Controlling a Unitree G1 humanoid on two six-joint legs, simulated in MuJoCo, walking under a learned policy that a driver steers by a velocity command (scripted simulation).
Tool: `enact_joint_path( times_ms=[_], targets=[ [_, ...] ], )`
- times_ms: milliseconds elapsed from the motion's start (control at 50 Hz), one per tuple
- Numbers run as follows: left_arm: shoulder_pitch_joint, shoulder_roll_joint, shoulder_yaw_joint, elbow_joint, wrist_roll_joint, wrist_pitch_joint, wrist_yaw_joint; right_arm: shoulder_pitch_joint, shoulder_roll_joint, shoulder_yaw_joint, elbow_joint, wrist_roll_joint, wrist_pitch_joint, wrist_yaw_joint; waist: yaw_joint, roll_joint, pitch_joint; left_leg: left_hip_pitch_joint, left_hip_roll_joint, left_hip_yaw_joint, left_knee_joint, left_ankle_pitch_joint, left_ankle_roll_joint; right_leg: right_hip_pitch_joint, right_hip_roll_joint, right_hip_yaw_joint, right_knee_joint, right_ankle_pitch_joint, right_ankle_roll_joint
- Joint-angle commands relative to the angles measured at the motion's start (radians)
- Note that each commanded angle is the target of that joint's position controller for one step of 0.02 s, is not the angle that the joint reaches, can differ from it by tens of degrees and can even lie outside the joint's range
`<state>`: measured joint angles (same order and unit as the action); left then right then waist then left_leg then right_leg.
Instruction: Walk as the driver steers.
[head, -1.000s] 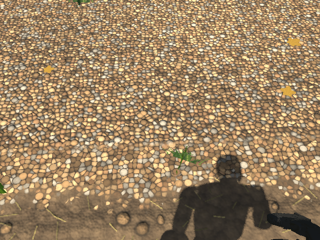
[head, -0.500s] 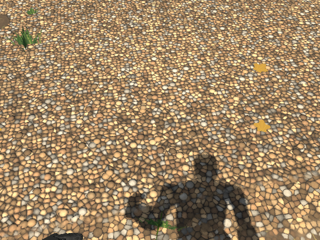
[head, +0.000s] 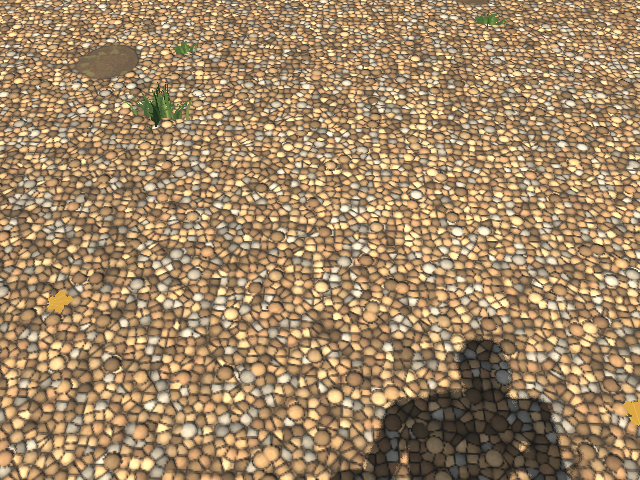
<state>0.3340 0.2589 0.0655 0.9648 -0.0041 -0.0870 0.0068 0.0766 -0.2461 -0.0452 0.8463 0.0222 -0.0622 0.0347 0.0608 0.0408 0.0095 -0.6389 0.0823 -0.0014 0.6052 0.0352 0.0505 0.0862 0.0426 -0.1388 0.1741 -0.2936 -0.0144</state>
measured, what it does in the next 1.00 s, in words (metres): walks ahead: left foot, then right foot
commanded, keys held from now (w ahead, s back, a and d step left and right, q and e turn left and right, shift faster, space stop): w+q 0.28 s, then w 0.72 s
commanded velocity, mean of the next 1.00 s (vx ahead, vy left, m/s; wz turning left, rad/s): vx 0.50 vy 0.00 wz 0.25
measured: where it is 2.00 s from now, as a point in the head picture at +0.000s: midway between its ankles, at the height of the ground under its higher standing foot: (287, 217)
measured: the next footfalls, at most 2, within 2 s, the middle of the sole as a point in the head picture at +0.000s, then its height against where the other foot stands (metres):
left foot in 0.08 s outside the picture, level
right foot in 0.62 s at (360, 442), level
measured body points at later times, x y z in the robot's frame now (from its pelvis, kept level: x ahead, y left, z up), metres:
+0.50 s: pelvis +0.29 +0.06 +0.01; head +0.31 +0.08 +0.46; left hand +0.45 +0.34 -0.09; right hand +0.38 -0.21 -0.11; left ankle +0.19 +0.12 -0.74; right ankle +0.51 -0.06 -0.69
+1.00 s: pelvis +0.57 +0.09 +0.01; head +0.60 +0.10 +0.46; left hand +0.51 +0.36 -0.12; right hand +0.83 -0.09 -0.09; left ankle +0.71 +0.30 -0.69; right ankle +0.52 -0.03 -0.74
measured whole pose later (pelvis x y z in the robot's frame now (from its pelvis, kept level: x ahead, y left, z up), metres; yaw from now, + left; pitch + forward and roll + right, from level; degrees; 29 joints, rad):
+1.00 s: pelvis +0.57 +0.09 +0.01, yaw +15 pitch +2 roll -2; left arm 0.36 0.27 0.05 0.89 -0.02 -0.09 -0.01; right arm 0.09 -0.26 -0.05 0.74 0.01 -0.07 0.01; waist 0.08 0.04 0.02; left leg -0.65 0.10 -0.04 0.61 0.04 0.00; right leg -0.02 0.06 -0.03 0.22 -0.23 -0.05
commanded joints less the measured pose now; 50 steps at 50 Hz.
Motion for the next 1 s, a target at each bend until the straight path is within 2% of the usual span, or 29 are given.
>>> enact_joint_path(
  times_ms=[20,40,60,80,100,120,140,160,180,200,220,280,320,400,440,520,560,580,600,620,640,660,680,700,720,760,820,920,1000],
  targets=[
    [-0.002,0.173,0.041,-0.036,-0.007,0.011,0.012,-0.103,-0.084,-0.019,-0.108,0.0,-0.016,0.022,-0.019,-0.107,0.059,-0.023,-0.022,0.03,-0.02,-0.107,0.041,0.036,-0.327,0.037,0.06,0.58,-0.124],
    [-0.017,0.189,0.045,-0.044,-0.007,0.019,0.017,-0.062,-0.104,-0.03,-0.107,-0.001,-0.014,0.024,-0.046,-0.125,0.021,0.055,-0.057,0.066,-0.013,-0.157,0.058,0.043,-0.324,0.018,0.141,0.761,-0.11],
    [-0.036,0.196,0.047,-0.053,-0.006,0.029,0.023,0.045,-0.133,-0.05,-0.087,-0.002,-0.012,0.024,-0.109,-0.127,-0.044,0.202,-0.101,0.1,-0.03,-0.166,0.079,0.022,-0.303,-0.014,0.296,0.905,-0.088],
    [-0.033,0.182,0.039,-0.067,-0.002,0.036,0.029,0.207,-0.19,-0.083,-0.043,0.0,-0.008,0.016,-0.179,-0.094,-0.133,0.44,-0.135,0.086,-0.055,-0.138,0.112,-0.081,-0.254,-0.043,0.52,0.893,-0.055],
    [-0.004,0.141,0.022,-0.103,0.016,0.028,0.032,0.349,-0.288,-0.115,-0.024,-0.001,0.0,-0.003,-0.203,0.068,-0.244,0.759,0.065,-0.254,-0.079,-0.171,0.206,-0.386,-0.181,-0.062,0.875,0.542,-0.003],
    [0.045,0.032,-0.016,-0.133,0.021,-0.011,0.014,0.322,-0.319,-0.111,-0.044,0.007,-0.006,0.0,-0.124,0.247,-0.35,1.01,0.258,-0.806,-0.266,-0.322,0.377,-0.745,0.034,0.097,1.179,-0.253,0.043],
    [-0.035,0.122,0.003,-0.145,-0.014,-0.051,-0.004,0.325,-0.242,-0.087,-0.049,-0.002,-0.01,0.001,-0.171,0.144,-0.338,1.017,0.24,-0.776,-0.313,-0.359,0.33,-0.859,-0.031,0.254,1.238,-0.242,0.011],
    [-0.106,0.143,0.006,-0.166,-0.038,-0.071,-0.011,0.29,-0.192,-0.076,-0.055,-0.007,-0.015,-0.003,-0.168,0.089,-0.22,0.908,0.202,-0.615,-0.305,-0.288,0.288,-0.892,-0.075,0.236,1.206,-0.166,-0.013],
    [-0.134,0.134,0.006,-0.17,-0.025,-0.078,-0.005,0.223,-0.175,-0.07,-0.07,-0.009,-0.02,-0.002,-0.125,-0.023,-0.135,0.749,0.161,-0.502,-0.315,-0.186,0.259,-0.854,-0.119,0.228,1.109,-0.09,-0.018],
    [-0.148,0.148,0.019,-0.168,-0.001,-0.071,0.004,0.17,-0.14,-0.06,-0.085,-0.013,-0.022,-0.003,-0.092,-0.04,-0.098,0.63,0.129,-0.425,-0.33,-0.089,0.24,-0.784,-0.15,0.224,1.02,-0.052,-0.013],
    [-0.138,0.146,0.024,-0.173,0.007,-0.057,0.005,0.143,-0.13,-0.054,-0.1,-0.02,-0.021,-0.005,-0.062,-0.022,-0.08,0.549,0.11,-0.397,-0.355,-0.034,0.241,-0.724,-0.161,0.228,0.985,-0.032,-0.006],
    [-0.146,0.111,0.022,-0.193,0.019,-0.026,0.011,0.164,-0.163,-0.064,-0.105,-0.011,-0.024,-0.021,-0.044,-0.005,-0.05,0.451,0.082,-0.328,-0.398,0.05,0.252,-0.697,-0.157,0.207,0.847,0.028,0.036],
    [-0.208,0.095,0.018,-0.214,0.02,-0.019,0.012,0.196,-0.176,-0.066,-0.096,-0.009,-0.023,-0.036,-0.063,0.0,-0.026,0.44,0.063,-0.272,-0.411,0.082,0.232,-0.727,-0.148,0.191,0.712,0.155,0.06],
    [-0.331,0.058,0.002,-0.244,0.012,-0.03,-0.006,0.257,-0.16,-0.058,-0.069,-0.006,-0.017,-0.047,-0.123,0.03,-0.008,0.418,0.01,-0.19,-0.408,0.01,0.164,-0.638,-0.106,0.165,0.442,0.428,0.053],
    [-0.384,0.065,0.0,-0.263,0.003,-0.035,-0.015,0.29,-0.164,-0.056,-0.052,-0.006,-0.017,-0.045,-0.147,0.038,0.014,0.449,0.033,-0.215,-0.407,-0.04,0.161,-0.631,-0.095,0.164,0.385,0.466,0.041],
    [-0.448,0.093,0.002,-0.302,0.001,-0.05,-0.035,0.346,-0.17,-0.057,-0.024,-0.007,-0.004,-0.05,-0.162,0.034,0.036,0.649,0.112,-0.282,-0.318,0.054,0.161,-0.729,-0.085,0.169,0.312,0.334,-0.002],
    [-0.412,0.108,0.006,-0.301,-0.001,-0.055,-0.04,0.343,-0.183,-0.062,-0.021,-0.009,0.006,-0.055,-0.135,0.054,0.022,0.701,0.13,-0.293,-0.267,0.188,0.145,-0.681,-0.067,0.153,0.291,0.248,-0.03],
    [-0.346,0.127,0.015,-0.286,-0.001,-0.057,-0.039,0.324,-0.188,-0.063,-0.027,-0.01,0.009,-0.056,-0.096,0.067,-0.014,0.702,0.113,-0.277,-0.204,0.351,0.132,-0.579,-0.04,0.128,0.273,0.225,-0.051],
    [-0.218,0.158,0.031,-0.251,0.002,-0.059,-0.035,0.297,-0.179,-0.056,-0.037,-0.012,0.011,-0.054,-0.029,0.058,-0.101,0.666,0.064,-0.236,-0.072,0.473,0.11,-0.384,-0.035,0.12,0.259,0.277,-0.086],
    [-0.04,0.207,0.044,-0.221,0.016,-0.059,-0.029,0.268,-0.15,-0.041,-0.064,-0.023,0.008,-0.051,0.051,0.014,-0.242,0.505,0.012,-0.199,0.166,0.342,0.079,-0.09,-0.166,0.254,0.312,0.33,-0.157],
    [0.096,0.283,0.069,-0.19,0.02,-0.047,-0.027,0.408,-0.067,-0.016,-0.06,-0.012,-0.01,-0.043,0.034,-0.234,-0.398,0.117,-0.152,-0.113,0.555,-0.151,-0.006,0.318,-0.391,0.654,0.294,0.214,-0.322],
    [0.116,0.204,0.049,-0.166,-0.007,-0.038,-0.032,0.398,-0.104,-0.017,-0.053,-0.003,-0.024,-0.039,0.046,-0.286,-0.395,-0.056,-0.164,-0.169,0.671,-0.609,-0.008,0.347,-0.445,0.866,0.165,0.051,-0.332],
    [0.037,0.153,0.032,-0.182,-0.015,-0.033,-0.029,0.296,-0.174,-0.035,-0.076,0.013,-0.031,-0.035,0.046,-0.191,-0.214,-0.136,-0.097,-0.169,0.719,-0.55,-0.002,0.205,-0.41,0.753,0.136,-0.052,-0.279],
    [-0.043,0.133,0.022,-0.2,-0.006,-0.025,-0.027,0.219,-0.173,-0.034,-0.096,0.011,-0.033,-0.034,0.021,-0.103,-0.109,-0.123,-0.043,-0.122,0.679,-0.458,0.0,0.043,-0.368,0.632,0.103,-0.021,-0.245],
    [-0.091,0.111,0.013,-0.204,0.003,-0.021,-0.03,0.181,-0.159,-0.036,-0.105,-0.005,-0.032,-0.034,-0.007,-0.067,-0.027,-0.1,-0.013,-0.099,0.608,-0.406,-0.005,-0.092,-0.327,0.552,0.063,0.054,-0.234],
    [-0.122,0.098,0.005,-0.204,0.014,-0.026,-0.035,0.219,-0.128,-0.038,-0.096,-0.012,-0.02,-0.036,-0.058,-0.111,-0.011,-0.003,0.027,-0.089,0.523,-0.351,-0.014,-0.214,-0.274,0.455,0.013,0.172,-0.22],
    [-0.103,0.134,0.015,-0.183,0.005,-0.033,-0.031,0.198,-0.092,-0.029,-0.108,-0.018,-0.01,-0.041,-0.069,-0.117,-0.003,-0.011,0.046,-0.06,0.408,-0.274,-0.044,-0.26,-0.259,0.355,-0.032,0.316,-0.238],
    [-0.036,0.164,0.022,-0.149,-0.01,-0.018,-0.015,0.024,-0.061,-0.013,-0.153,-0.019,-0.022,-0.03,-0.016,-0.098,0.016,0.036,0.018,-0.018,0.076,0.016,-0.057,-0.255,-0.201,0.218,-0.044,0.378,-0.19],
    [0.049,0.175,0.024,-0.109,-0.019,-0.002,-0.013,-0.092,-0.069,-0.01,-0.194,-0.006,-0.03,-0.013,0.025,-0.102,0.042,0.031,-0.01,-0.012,-0.044,0.042,-0.044,-0.151,-0.247,0.235,-0.01,0.344,-0.183]
  ],
)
